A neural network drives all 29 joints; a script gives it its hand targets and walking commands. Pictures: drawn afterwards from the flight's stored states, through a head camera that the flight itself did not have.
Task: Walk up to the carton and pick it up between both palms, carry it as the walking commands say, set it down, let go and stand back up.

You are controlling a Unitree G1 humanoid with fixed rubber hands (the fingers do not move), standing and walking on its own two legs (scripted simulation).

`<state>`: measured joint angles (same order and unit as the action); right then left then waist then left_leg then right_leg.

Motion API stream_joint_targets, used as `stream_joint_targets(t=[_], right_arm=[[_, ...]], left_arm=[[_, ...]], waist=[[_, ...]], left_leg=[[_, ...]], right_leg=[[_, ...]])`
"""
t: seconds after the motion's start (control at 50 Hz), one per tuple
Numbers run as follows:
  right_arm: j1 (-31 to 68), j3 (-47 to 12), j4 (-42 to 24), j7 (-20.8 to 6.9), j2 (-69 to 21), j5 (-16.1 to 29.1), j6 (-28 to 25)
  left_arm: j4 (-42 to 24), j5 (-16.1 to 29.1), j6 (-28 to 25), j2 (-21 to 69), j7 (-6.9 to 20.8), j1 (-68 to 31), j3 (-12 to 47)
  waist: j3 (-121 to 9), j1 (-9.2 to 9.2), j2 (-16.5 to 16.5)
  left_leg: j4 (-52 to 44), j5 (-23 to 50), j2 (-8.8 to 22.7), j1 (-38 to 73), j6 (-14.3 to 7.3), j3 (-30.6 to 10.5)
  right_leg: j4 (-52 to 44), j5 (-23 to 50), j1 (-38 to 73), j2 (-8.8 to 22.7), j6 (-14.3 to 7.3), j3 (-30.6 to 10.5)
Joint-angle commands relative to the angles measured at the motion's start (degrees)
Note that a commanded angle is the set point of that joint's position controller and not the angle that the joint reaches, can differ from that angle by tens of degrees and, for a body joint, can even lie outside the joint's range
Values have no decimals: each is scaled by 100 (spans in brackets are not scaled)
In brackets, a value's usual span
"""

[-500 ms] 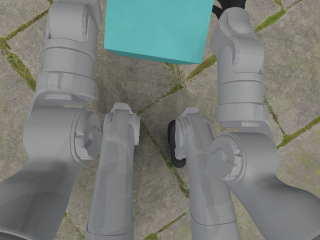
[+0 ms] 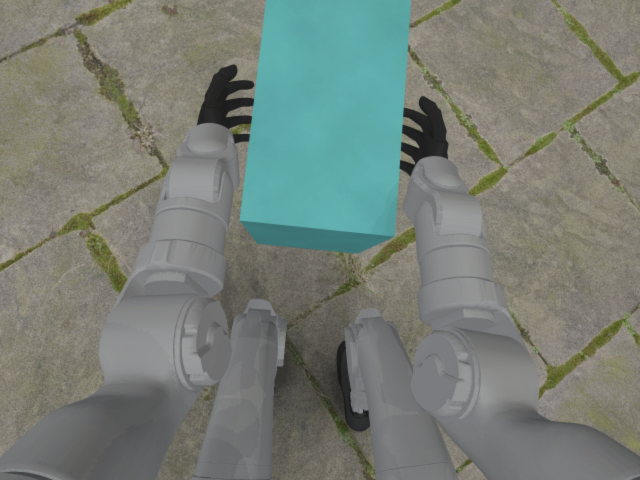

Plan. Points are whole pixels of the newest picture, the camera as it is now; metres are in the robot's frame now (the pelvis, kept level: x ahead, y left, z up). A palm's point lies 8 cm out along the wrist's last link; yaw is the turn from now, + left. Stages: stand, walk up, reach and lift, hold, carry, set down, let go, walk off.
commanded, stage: reach and lift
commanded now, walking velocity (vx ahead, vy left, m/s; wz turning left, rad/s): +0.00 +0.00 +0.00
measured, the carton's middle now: (321, 136) +0.53 +0.00 -0.11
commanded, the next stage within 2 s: none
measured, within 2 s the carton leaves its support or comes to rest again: neither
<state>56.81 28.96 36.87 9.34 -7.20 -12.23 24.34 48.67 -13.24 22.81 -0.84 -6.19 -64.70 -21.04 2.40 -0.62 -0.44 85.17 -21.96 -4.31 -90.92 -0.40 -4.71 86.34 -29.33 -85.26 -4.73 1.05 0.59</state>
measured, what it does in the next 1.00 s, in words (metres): rises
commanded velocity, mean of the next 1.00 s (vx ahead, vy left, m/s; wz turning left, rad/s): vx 0.00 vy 0.00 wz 0.00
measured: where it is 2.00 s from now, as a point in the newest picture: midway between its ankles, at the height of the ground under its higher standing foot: (309, 390)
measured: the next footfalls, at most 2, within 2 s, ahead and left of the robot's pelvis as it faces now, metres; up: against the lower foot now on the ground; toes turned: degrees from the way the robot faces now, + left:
none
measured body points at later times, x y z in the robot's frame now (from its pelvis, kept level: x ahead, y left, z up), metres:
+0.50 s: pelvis +0.05 +0.01 +0.08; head +0.23 +0.04 +0.49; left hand +0.48 +0.13 +0.02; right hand +0.46 -0.12 +0.03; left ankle +0.14 +0.10 -0.55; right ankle +0.09 -0.12 -0.55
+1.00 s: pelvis +0.05 +0.00 +0.14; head +0.18 +0.03 +0.57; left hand +0.45 +0.13 +0.10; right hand +0.43 -0.13 +0.11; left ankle +0.14 +0.10 -0.55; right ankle +0.09 -0.12 -0.55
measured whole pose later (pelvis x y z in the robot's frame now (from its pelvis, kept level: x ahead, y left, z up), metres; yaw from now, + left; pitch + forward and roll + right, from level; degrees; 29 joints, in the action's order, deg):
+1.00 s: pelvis +0.05 +0.00 +0.14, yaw +2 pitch +15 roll -2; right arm 32.6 24.8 31.6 6.4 -13.1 -15.9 17.5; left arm 40.2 -16.2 15.7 7.3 -6.1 -37.4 -18.0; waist 0.2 -2.1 1.2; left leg 50.9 -15.2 -3.9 -50.9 -1.4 -4.3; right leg 51.5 -21.0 -46.1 -3.5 0.8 -2.9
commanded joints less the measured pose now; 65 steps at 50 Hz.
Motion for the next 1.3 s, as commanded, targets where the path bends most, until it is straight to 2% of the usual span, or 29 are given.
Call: stream_joint_targets(t=[0.0,0.06,0.16,0.18,0.2,0.22,0.28,0.32,0.34,0.38,0.4,0.42,0.58,0.64,0.76,0.78,0.8,0.82,0.84,0.86,0.88,0.9,0.92,0.94,1.04,1.12,1.2,1.26,1.28], right_arm=[[4982,-2644,58,-1630,-5789,693,-446],[4510,-2653,65,-1619,-5966,608,-556],[3871,-2405,353,-1569,-5911,277,-690],[3707,-2596,147,-1588,-5915,292,-747],[3747,-2718,-21,-1585,-5971,376,-771],[3481,-2896,-148,-1587,-6007,404,-821],[3366,-3139,-276,-1654,-6099,491,-923],[3054,-3472,-501,-1679,-6169,625,-968],[3013,-3618,-666,-1688,-6121,705,-1009],[2907,-3688,-642,-1692,-6115,751,-1039],[2709,-3996,-873,-1719,-6207,895,-1068],[2631,-3842,-776,-1718,-6012,870,-1098],[2120,-4004,-662,-1720,-6018,950,-1072],[1614,-3730,-429,-1661,-6043,637,-1037],[1644,-3626,-451,-1664,-6085,466,-1058],[1754,-3828,-619,-1680,-6248,564,-1087],[1657,-3766,-515,-1660,-6209,527,-1071],[1696,-3786,-387,-1685,-6264,532,-1096],[1546,-3745,-397,-1664,-6216,421,-1090],[1597,-3771,-378,-1685,-6233,498,-1066],[1679,-3700,-472,-1668,-6148,441,-1072],[1687,-3842,-494,-1667,-6321,471,-1040],[1550,-3757,-449,-1658,-6284,432,-1045],[1628,-3819,-550,-1656,-6293,482,-1013],[1535,-3825,-438,-1627,-6395,416,-939],[1410,-3811,-525,-1649,-6461,468,-894],[1086,-3899,-521,-1611,-6679,445,-748],[910,-3813,-499,-1640,-6506,460,-703],[947,-3846,-605,-1638,-6637,519,-694]], left_arm=[[597,496,-170,7204,1292,-2726,1726],[365,392,-322,7157,1293,-2592,1821],[514,117,-512,6967,1271,-2068,1624],[205,202,-587,7139,1255,-2089,1924],[354,155,-595,7105,1265,-1789,1847],[166,221,-646,7205,1255,-1665,2081],[44,231,-732,7255,1180,-1454,2310],[-288,356,-789,7291,1174,-1270,2710],[-582,544,-823,7452,1158,-1341,3046],[-454,462,-842,7303,1139,-1002,3014],[-885,685,-873,7538,1088,-1042,3470],[-886,734,-870,7490,1093,-1094,3519],[-707,646,-882,7339,1051,-395,3424],[-675,524,-920,7299,1075,-205,3245],[-459,289,-880,7290,1154,-113,3029],[-559,309,-932,7353,1165,12,3028],[-703,385,-967,7278,1174,-237,3142],[-739,349,-996,7189,1175,-347,3086],[-645,296,-949,7277,1185,-259,3101],[-642,293,-931,7193,1183,-156,3077],[-543,228,-900,7208,1193,-118,3010],[-715,288,-914,7218,1200,-334,3117],[-607,271,-885,7267,1222,-211,3127],[-639,280,-847,7262,1264,-152,3116],[-691,316,-811,7216,1341,-236,3077],[-798,292,-732,7223,1377,-170,3139],[-795,346,-642,7270,1421,178,3121],[-813,465,-578,7421,1461,251,3206],[-769,406,-562,7288,1472,326,3146]], waist=[[-5303,-205,-372],[-5564,-198,-385],[-4843,-187,-293],[-5284,-297,-253],[-5274,-145,-211],[-5557,-143,-259],[-5433,-48,-224],[-5826,-73,-254],[-6083,-279,-274],[-5808,-97,-266],[-6199,-198,-336],[-6030,-339,-463],[-5186,-152,-454],[-4678,-336,-307],[-4325,-307,-318],[-4417,-145,-217],[-4245,-315,-132],[-4255,-166,-112],[-4297,-235,-198],[-4189,-129,-261],[-4081,-239,-158],[-4203,-184,-16],[-4176,-285,-149],[-4179,-190,-75],[-3973,-185,-46],[-3871,-131,-205],[-3896,-77,22],[-3641,-249,-45],[-3620,-142,-34]], left_leg=[[-1100,164,-405,4082,-25,158],[-1299,627,-438,4362,-29,166],[-1655,711,-463,4336,-85,134],[-1679,1041,-436,4787,-26,47],[-1703,1085,-470,4778,-69,105],[-1693,1562,-470,5009,-48,87],[-1898,1620,-452,5430,-58,-34],[-1880,2042,-472,5765,-37,-40],[-1915,2286,-426,6140,12,-142],[-2021,2376,-459,6018,-26,-131],[-2051,2653,-424,6574,39,-259],[-2084,2490,-400,6530,93,-275],[-2691,2403,-326,6693,-4,-396],[-2886,2303,-291,6635,-19,-410],[-3380,1712,-309,6814,-66,-349],[-3439,1901,-295,6865,-96,-329],[-3477,1879,-211,6904,-115,-411],[-3531,1821,-242,6824,-117,-370],[-3579,1881,-257,6960,-75,-343],[-3700,1849,-226,7066,-91,-348],[-3736,1779,-228,7171,-112,-364],[-3783,1647,-168,7187,-115,-376],[-3855,1564,-181,7288,-119,-397],[-3909,1542,-199,7370,-134,-327],[-4176,1380,-169,7486,-162,-311],[-4345,1384,-159,7582,-150,-301],[-4594,1730,-148,8031,-173,-235],[-4772,1862,-68,8229,-112,-320],[-4754,1977,-108,8266,-165,-291]], right_leg=[[-1342,275,1161,-522,-132,27],[-1604,793,1750,-529,-96,-16],[-1950,838,1974,-543,-58,-62],[-1942,1127,2105,-598,-64,-24],[-1996,1146,2229,-576,-36,-13],[-2009,1588,2460,-579,-41,-49],[-2109,1514,2382,-636,-25,-24],[-2159,1912,2638,-632,-24,-49],[-2181,2056,2675,-640,-20,-35],[-2270,2110,2698,-625,-7,-79],[-2266,2243,2791,-648,-29,-63],[-2305,2103,2615,-631,-65,-40],[-2857,2095,3096,-491,-86,-260],[-3120,2057,3215,-477,-104,-295],[-3568,1664,3700,-415,-110,-329],[-3658,1836,3966,-381,-103,-398],[-3714,1809,3955,-339,-91,-429],[-3732,1806,3988,-344,-86,-416],[-3816,1890,4127,-348,-117,-413],[-3860,1796,4148,-324,-109,-419],[-3943,1690,3997,-334,-92,-382],[-4014,1649,4269,-317,-88,-430],[-4026,1614,4260,-303,-87,-413],[-4133,1566,4380,-294,-71,-422],[-4436,1507,4747,-223,-88,-498],[-4574,1624,4943,-180,-124,-528],[-4951,1934,5423,-164,-107,-579],[-5044,2068,5392,-125,-130,-583],[-5110,2168,5446,-108,-118,-611]])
